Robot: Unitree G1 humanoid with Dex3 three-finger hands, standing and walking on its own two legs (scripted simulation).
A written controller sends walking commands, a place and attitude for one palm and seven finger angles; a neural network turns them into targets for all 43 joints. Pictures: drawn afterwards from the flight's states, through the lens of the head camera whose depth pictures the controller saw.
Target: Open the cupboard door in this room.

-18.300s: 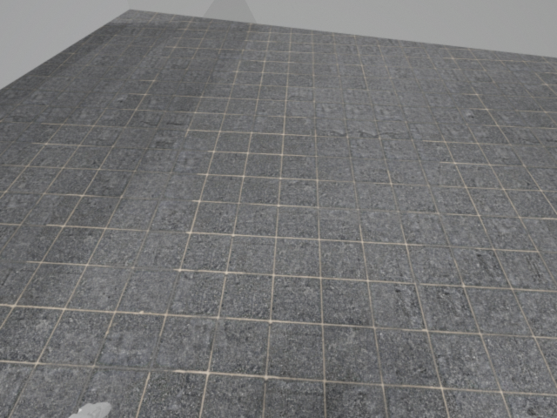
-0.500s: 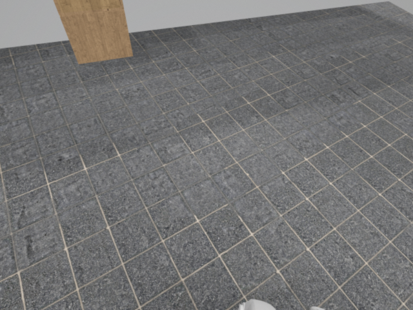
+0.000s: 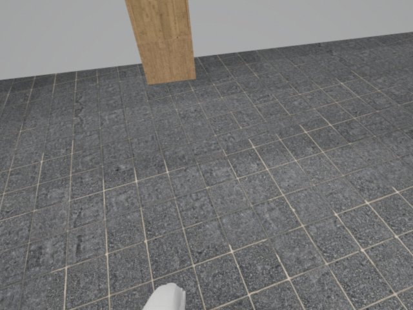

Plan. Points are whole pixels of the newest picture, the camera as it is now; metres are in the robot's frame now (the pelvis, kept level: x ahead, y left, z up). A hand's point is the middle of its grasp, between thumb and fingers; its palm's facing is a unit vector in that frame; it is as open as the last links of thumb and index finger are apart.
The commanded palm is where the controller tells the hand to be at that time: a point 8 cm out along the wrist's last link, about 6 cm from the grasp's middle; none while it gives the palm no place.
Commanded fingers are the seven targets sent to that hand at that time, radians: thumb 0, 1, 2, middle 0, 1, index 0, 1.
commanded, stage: turn or walk to find it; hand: left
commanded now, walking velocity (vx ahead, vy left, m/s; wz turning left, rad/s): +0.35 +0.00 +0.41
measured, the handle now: out of the picture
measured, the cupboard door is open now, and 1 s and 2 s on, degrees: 0 0 0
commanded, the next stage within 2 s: stand and wait in 1.72 s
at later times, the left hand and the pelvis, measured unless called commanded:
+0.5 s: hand (113, 283) +0.21 +0.26 -0.18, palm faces +0.24 -0.95 -0.18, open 7.4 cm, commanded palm none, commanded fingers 0.00 0.90 0.90 -0.20 -0.30 -0.20 -0.30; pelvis +0.21 +0.07 -0.01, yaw +11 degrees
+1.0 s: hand (138, 201) +0.44 +0.24 -0.17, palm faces +0.28 -0.93 -0.24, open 7.3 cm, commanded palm none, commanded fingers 0.00 0.90 0.90 -0.20 -0.30 -0.20 -0.30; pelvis +0.44 +0.05 -0.01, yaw +15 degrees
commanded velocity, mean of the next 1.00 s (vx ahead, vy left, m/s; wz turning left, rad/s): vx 0.37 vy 0.00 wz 0.16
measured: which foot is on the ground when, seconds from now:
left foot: up 0.00-0.24, down 0.26-0.80, up 0.82-1.00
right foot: down 0.00-0.28, up 0.30-0.76, down 0.78-1.00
